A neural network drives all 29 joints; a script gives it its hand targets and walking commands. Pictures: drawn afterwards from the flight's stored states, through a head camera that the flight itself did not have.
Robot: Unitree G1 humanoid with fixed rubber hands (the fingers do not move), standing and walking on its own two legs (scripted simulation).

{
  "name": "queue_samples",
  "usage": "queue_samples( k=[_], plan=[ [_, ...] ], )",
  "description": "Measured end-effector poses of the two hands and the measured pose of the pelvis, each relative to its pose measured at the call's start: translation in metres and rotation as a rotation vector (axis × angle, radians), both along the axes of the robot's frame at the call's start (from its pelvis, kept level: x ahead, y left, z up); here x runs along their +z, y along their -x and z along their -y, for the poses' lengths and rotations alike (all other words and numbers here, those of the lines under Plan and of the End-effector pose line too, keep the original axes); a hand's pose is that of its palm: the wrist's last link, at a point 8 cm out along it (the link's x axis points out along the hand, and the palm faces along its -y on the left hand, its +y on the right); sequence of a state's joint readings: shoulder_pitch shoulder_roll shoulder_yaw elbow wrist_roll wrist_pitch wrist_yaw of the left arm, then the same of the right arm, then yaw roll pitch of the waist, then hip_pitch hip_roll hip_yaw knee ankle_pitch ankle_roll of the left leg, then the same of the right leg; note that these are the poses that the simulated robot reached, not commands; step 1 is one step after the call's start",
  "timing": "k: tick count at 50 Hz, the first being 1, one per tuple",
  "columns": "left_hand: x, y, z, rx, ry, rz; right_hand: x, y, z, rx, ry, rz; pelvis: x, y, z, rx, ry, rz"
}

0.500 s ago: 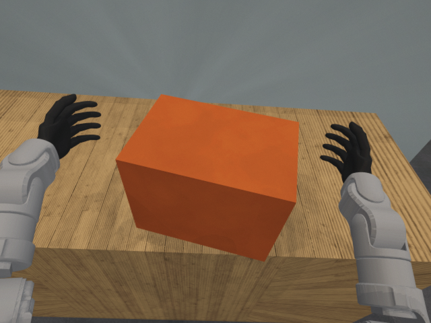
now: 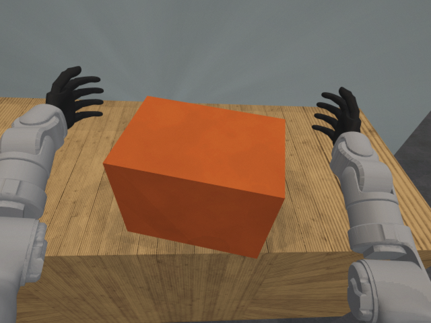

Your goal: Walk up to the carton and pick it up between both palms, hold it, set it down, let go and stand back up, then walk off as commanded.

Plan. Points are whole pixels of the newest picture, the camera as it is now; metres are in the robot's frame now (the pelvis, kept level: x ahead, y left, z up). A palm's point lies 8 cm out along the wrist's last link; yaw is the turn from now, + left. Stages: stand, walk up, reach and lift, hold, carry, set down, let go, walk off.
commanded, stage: reach and lift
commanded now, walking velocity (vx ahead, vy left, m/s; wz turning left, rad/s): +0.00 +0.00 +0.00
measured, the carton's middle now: (202, 177) +0.42 +0.01 +0.02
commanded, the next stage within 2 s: none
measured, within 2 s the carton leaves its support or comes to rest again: neither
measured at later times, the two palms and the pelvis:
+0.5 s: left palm (66, 109) +0.45 +0.26 +0.18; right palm (337, 140) +0.40 -0.24 +0.16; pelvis +0.00 +0.00 +0.00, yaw +0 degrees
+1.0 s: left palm (78, 132) +0.46 +0.26 +0.12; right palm (309, 164) +0.41 -0.21 +0.08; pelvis +0.02 -0.01 +0.00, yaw +2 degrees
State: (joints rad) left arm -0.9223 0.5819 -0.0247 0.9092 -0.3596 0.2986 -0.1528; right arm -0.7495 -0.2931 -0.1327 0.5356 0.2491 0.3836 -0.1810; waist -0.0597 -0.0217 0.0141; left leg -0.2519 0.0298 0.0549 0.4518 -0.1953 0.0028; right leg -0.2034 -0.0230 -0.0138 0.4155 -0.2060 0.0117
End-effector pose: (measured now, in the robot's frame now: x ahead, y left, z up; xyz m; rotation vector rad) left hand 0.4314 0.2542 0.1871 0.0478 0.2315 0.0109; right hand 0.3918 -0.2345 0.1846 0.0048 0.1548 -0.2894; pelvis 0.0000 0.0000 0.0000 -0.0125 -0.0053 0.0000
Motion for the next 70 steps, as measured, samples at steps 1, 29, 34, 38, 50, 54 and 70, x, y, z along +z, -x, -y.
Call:
queue_samples(
  k=[1, 29, 34, 38, 50, 54, 70],
  plan=[
    [0.001, -0.001, 0.001, 0.001, -0.004, 0.000, 0.002, -0.002, 0.000, -0.001, -0.001, 0.000, 0.000, 0.000, 0.000, 0.000, 0.000, 0.000],
    [-0.019, -0.015, -0.006, 0.020, -0.111, -0.004, -0.045, -0.008, 0.000, 0.000, 0.026, -0.074, 0.000, -0.006, 0.003, 0.006, 0.000, -0.009],
    [-0.028, -0.014, -0.011, 0.035, -0.124, -0.008, -0.061, -0.010, -0.005, 0.017, 0.033, -0.081, 0.000, -0.009, 0.005, 0.014, 0.000, -0.016],
    [-0.037, -0.015, -0.012, 0.039, -0.131, -0.012, -0.071, -0.014, -0.010, 0.034, 0.042, -0.083, 0.000, -0.013, 0.007, 0.023, 0.000, -0.025],
    [-0.071, -0.025, -0.001, 0.018, -0.121, -0.044, -0.106, -0.022, -0.021, 0.075, 0.065, -0.102, 0.000, -0.023, 0.011, 0.037, 0.001, -0.092],
    [-0.082, -0.028, 0.003, 0.016, -0.102, -0.051, -0.114, -0.022, -0.025, 0.074, 0.065, -0.098, -0.001, -0.026, 0.010, 0.037, 0.003, -0.113],
    [-0.084, -0.027, 0.029, -0.017, -0.031, -0.012, -0.111, -0.019, -0.038, 0.034, 0.032, -0.074, -0.001, -0.023, 0.007, 0.036, 0.007, -0.120]
  ],
)
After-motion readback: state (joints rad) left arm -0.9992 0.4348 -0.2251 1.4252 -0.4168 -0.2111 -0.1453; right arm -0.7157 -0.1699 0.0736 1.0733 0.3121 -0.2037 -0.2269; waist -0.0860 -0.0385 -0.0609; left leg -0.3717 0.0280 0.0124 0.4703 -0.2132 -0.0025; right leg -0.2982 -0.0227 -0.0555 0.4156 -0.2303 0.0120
